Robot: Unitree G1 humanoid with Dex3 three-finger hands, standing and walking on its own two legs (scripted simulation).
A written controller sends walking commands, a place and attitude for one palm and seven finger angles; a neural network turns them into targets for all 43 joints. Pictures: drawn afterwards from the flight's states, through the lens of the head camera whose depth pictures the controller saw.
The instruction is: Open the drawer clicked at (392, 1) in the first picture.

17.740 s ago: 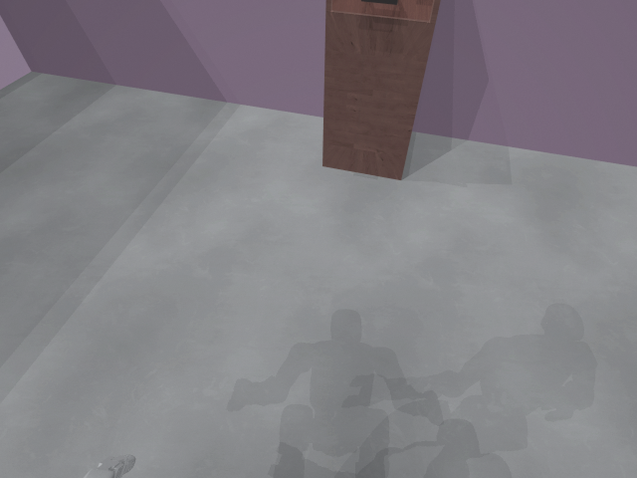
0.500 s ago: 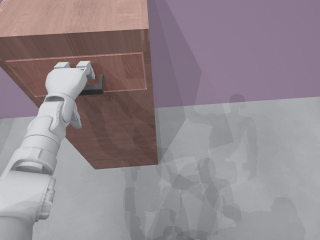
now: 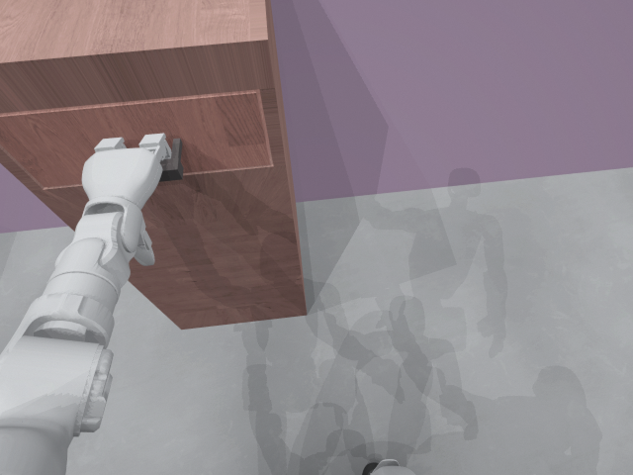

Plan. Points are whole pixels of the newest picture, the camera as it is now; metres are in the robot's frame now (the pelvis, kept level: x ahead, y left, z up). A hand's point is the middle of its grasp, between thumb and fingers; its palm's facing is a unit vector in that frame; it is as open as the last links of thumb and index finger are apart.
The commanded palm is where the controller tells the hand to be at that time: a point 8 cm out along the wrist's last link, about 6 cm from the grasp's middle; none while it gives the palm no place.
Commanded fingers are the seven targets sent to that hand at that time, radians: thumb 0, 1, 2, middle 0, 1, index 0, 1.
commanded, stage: lower the fingers behind the handle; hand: left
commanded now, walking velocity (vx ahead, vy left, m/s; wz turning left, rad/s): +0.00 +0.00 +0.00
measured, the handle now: (137, 161) +0.52 +0.25 +0.06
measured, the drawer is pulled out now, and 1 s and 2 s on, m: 0.00 0.00 0.03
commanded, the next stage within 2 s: close the thumb around the handle in 0.60 s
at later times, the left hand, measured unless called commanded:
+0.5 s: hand (139, 199) +0.47 +0.25 +0.03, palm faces -0.07 -0.01 -1.00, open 13.9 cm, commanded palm +0.45 +0.25 +0.09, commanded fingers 0.00 -0.50 0.30 -0.30 -1.20 -0.30 -1.20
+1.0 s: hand (137, 200) +0.47 +0.25 +0.03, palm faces -0.05 -0.02 -1.00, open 11.3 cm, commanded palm +0.45 +0.25 +0.09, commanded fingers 0.00 0.40 0.68 -0.36 -1.30 -0.36 -1.30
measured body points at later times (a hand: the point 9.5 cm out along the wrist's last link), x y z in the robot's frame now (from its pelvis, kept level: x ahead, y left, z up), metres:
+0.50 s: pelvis +0.00 +0.01 -0.01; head +0.10 -0.01 +0.43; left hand +0.47 +0.25 +0.08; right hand +0.02 -0.27 -0.14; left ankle -0.05 +0.12 -0.72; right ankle +0.01 -0.13 -0.72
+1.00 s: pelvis +0.00 +0.01 -0.01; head +0.10 +0.00 +0.43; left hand +0.47 +0.25 +0.08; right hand +0.03 -0.26 -0.14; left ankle -0.05 +0.12 -0.72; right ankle +0.01 -0.13 -0.72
